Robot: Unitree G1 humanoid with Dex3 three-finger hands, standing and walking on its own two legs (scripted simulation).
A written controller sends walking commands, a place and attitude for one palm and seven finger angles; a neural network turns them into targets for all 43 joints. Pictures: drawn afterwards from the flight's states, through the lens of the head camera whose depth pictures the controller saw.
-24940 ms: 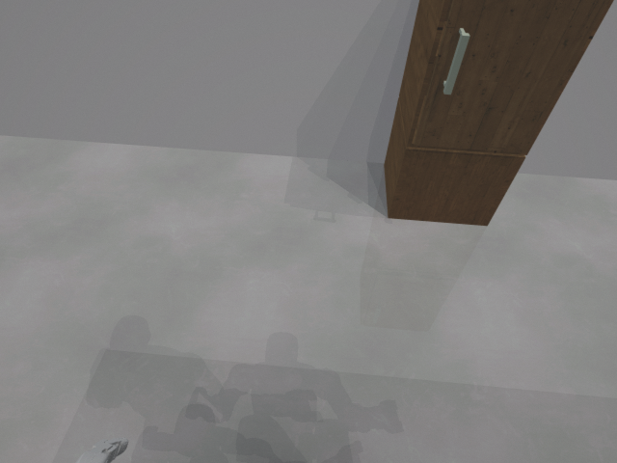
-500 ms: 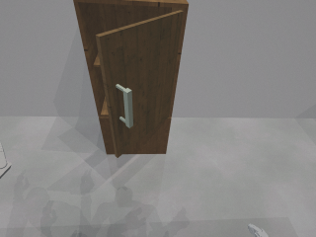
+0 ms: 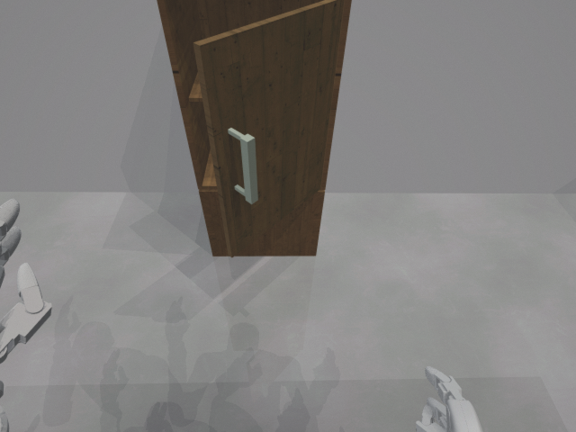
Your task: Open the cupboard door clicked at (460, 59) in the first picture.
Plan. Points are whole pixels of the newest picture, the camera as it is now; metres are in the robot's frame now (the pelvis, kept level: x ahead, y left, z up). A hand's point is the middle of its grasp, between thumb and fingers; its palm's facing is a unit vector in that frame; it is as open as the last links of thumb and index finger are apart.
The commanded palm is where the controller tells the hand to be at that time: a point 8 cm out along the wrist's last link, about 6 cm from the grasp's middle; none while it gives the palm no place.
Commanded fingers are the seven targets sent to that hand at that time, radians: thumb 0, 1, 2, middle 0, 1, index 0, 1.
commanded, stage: stop stepping back and stand still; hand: left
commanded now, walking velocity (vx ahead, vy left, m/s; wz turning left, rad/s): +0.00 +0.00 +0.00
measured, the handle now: (243, 167) +0.65 +0.14 -0.02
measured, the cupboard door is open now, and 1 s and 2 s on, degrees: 46 46 46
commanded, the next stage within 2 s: let the arm hang, fingers relaxed in 0.40 s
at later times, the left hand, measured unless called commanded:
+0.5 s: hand (30, 328) +0.18 +0.27 +0.14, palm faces +0.41 -0.81 -0.43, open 7.4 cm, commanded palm none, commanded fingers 0.00 0.90 0.90 -0.20 -0.30 -0.20 -0.30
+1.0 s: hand out of the picture -0.05 +0.20 -0.18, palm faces +0.02 -0.98 -0.19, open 7.3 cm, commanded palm none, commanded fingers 0.00 0.90 0.90 -0.20 -0.30 -0.20 -0.30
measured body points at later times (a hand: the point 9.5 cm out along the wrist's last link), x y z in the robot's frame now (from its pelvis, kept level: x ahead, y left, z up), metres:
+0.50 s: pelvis -0.02 +0.01 +0.00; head -0.01 +0.02 +0.45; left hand +0.15 +0.32 +0.17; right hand +0.14 -0.22 -0.08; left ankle +0.05 +0.11 -0.74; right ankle -0.02 -0.11 -0.74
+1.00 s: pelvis -0.02 +0.00 +0.00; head +0.01 +0.03 +0.45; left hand -0.05 +0.25 -0.16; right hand +0.01 -0.27 -0.13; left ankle +0.05 +0.11 -0.74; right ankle -0.02 -0.11 -0.74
